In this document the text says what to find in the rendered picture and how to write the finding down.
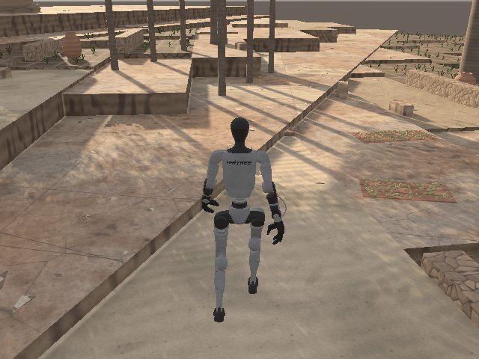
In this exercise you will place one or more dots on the robot right hand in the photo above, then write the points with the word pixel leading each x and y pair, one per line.
pixel 280 228

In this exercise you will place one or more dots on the robot left thigh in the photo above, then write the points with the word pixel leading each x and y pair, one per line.
pixel 221 225

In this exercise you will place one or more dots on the robot head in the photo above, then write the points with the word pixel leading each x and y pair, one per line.
pixel 239 129

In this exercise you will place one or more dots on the robot left upper arm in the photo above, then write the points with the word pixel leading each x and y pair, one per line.
pixel 213 166

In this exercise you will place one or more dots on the robot right upper arm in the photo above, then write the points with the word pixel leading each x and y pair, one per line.
pixel 265 169

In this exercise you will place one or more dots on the robot left hand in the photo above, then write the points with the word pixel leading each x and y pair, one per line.
pixel 206 208

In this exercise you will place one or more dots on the robot left forearm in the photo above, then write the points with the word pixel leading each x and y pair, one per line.
pixel 207 193

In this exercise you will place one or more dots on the robot right forearm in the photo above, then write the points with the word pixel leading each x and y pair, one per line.
pixel 273 205

